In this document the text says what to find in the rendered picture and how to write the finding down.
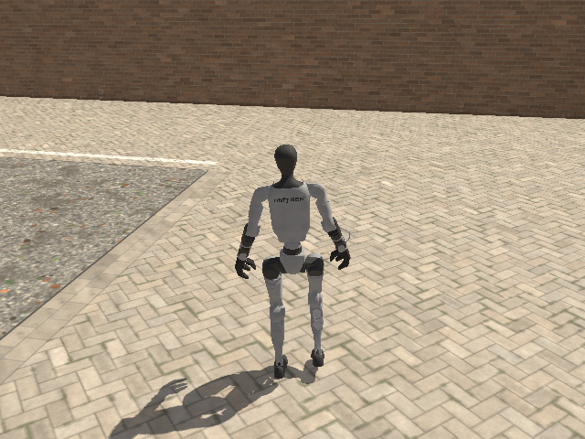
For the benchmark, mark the left robot hand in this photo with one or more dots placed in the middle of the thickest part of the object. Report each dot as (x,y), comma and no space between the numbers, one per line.
(241,265)

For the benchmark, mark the robot right forearm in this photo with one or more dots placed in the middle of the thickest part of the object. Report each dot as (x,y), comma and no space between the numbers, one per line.
(337,238)

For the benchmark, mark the humanoid robot torso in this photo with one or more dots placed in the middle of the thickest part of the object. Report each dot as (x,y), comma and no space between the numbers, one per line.
(290,220)

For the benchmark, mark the robot left forearm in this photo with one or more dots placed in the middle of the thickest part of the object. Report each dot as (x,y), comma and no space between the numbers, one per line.
(245,245)

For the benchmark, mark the right robot hand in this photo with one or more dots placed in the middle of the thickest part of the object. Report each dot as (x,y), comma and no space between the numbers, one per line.
(341,255)

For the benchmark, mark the robot right upper arm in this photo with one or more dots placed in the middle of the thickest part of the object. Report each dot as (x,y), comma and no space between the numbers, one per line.
(317,191)

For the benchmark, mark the left robot thigh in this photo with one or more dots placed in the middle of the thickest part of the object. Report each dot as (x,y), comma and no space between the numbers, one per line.
(271,269)

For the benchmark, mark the robot left upper arm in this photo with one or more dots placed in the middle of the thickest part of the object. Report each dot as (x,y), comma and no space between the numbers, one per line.
(260,194)

